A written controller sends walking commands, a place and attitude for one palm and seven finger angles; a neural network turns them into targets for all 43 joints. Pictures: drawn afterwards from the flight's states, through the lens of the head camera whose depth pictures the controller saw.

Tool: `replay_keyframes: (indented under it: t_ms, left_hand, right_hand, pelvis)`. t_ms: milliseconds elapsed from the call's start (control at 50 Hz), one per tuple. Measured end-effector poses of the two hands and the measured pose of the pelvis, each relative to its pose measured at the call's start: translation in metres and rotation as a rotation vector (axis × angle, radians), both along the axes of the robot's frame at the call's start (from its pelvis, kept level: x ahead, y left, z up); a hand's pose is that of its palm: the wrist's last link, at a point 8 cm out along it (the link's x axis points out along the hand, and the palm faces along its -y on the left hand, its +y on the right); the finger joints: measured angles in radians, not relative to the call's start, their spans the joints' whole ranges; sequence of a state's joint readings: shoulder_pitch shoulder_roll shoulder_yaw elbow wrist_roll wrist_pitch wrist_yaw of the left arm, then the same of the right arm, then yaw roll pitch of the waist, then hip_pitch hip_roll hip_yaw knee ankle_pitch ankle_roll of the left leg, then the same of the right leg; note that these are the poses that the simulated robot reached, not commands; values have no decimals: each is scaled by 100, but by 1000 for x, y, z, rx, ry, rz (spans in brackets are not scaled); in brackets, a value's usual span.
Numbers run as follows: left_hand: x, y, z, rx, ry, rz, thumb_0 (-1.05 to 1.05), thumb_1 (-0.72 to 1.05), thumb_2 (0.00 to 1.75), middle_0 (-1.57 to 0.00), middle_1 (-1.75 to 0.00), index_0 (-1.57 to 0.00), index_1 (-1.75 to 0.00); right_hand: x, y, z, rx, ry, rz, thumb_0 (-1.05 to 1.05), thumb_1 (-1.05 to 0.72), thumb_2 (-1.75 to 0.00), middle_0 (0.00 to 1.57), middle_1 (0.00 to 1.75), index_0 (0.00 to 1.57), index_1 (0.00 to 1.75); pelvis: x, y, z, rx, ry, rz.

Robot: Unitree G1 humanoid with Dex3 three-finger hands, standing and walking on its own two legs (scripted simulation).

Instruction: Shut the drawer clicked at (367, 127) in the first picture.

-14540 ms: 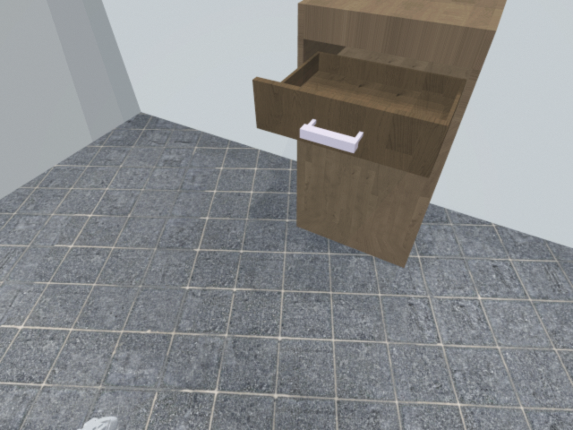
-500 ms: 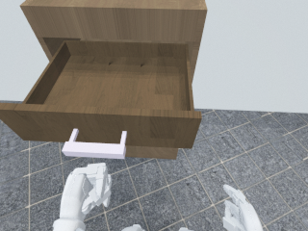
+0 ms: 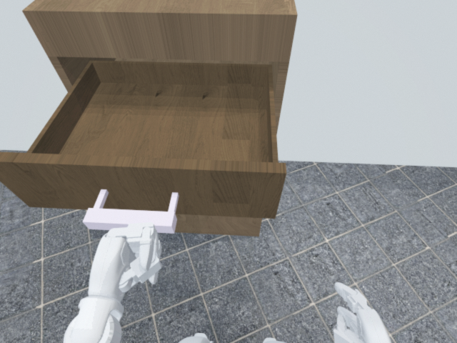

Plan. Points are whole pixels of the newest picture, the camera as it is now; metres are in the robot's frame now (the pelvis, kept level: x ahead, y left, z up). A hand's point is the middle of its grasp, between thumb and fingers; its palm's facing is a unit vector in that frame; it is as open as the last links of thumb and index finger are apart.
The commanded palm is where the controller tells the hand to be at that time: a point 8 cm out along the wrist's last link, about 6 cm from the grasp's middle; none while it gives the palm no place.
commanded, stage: push the drawer shut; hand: left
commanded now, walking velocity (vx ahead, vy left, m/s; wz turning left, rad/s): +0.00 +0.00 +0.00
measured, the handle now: (135, 208) +0.32 +0.17 +0.08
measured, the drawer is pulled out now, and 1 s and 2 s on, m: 0.29 0.18 0.06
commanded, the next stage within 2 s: none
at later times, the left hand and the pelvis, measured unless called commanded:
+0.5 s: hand (159, 227) +0.29 +0.12 +0.07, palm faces -0.08 -1.00 -0.06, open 3.1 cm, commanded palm +0.29 +0.18 +0.08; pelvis -0.02 +0.00 +0.01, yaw +0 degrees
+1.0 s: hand (168, 194) +0.36 +0.12 +0.07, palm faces -0.07 -1.00 -0.05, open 3.0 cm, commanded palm +0.35 +0.17 +0.08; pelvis -0.02 +0.02 +0.01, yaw +0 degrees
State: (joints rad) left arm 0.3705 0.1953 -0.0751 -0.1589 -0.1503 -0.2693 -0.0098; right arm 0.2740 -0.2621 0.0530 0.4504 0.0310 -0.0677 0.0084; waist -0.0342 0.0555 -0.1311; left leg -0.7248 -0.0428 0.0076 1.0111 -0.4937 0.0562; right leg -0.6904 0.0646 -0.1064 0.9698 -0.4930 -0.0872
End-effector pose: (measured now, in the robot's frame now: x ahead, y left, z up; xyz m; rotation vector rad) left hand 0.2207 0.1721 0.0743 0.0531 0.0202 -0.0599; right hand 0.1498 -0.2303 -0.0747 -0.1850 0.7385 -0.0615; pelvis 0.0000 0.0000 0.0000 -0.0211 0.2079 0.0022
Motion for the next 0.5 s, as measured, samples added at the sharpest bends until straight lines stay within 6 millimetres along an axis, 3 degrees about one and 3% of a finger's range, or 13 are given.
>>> replay_keyframes:
  t_ms: [180, 500]
  left_hand:
    - [12, 5, -3, 6, -22, -3, -2, 76, 93, -140, -160, -140, -160]
    - [54, 5, -1, 2, -20, -22, 1, 74, 94, -140, -160, -140, -160]
  right_hand:
    - [-5, -8, -5, -17, 24, 8, 1, -91, -89, 20, 30, 20, 30]
    - [-21, -3, -2, -8, 40, -20, 1, -91, -89, 20, 30, 20, 30]
  pelvis:
    - [-10, -5, 1, -2, -6, 14]
    - [-19, 1, 9, 1, -26, 7]
